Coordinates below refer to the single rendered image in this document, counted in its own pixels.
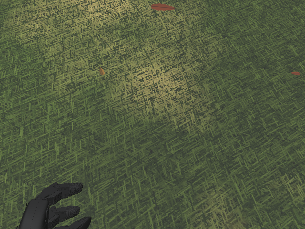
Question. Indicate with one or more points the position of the robot left hand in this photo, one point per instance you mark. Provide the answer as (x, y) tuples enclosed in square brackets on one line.
[(39, 215)]

